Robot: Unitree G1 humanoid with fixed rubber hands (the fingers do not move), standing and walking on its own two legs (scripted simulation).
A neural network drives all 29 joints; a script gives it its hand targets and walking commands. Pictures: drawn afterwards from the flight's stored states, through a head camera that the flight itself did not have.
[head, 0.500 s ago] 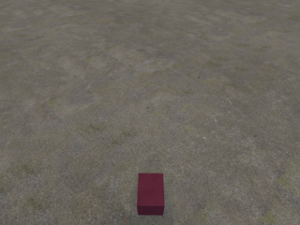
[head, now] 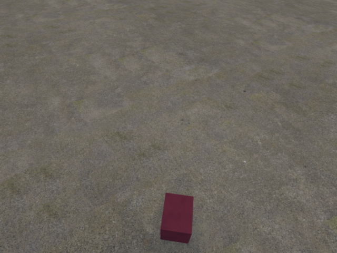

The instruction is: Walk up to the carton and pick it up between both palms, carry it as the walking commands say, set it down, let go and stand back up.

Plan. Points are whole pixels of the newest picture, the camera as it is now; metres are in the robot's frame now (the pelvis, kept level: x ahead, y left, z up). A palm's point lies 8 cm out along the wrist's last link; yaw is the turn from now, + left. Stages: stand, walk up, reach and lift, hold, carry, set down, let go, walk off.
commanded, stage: walk up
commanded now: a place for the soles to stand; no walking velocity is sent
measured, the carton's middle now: (176, 218) +0.44 -0.06 -0.68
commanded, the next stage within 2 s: reach and lift in 0.04 s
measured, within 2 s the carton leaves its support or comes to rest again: neither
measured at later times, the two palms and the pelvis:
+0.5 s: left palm out of the picture +0.18 +0.21 -0.15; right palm out of the picture +0.10 -0.26 -0.16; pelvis -0.02 +0.00 -0.04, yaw -11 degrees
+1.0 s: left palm (114, 215) +0.28 +0.17 -0.18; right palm (248, 228) +0.24 -0.23 -0.17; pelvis -0.11 +0.01 -0.09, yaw -9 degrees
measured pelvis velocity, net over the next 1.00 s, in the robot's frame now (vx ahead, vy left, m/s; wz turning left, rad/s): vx -0.11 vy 0.01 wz -0.16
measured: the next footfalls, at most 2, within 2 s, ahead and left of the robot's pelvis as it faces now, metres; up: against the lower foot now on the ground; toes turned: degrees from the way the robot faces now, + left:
none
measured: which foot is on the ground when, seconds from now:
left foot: down 0.00-1.00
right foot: down 0.00-1.00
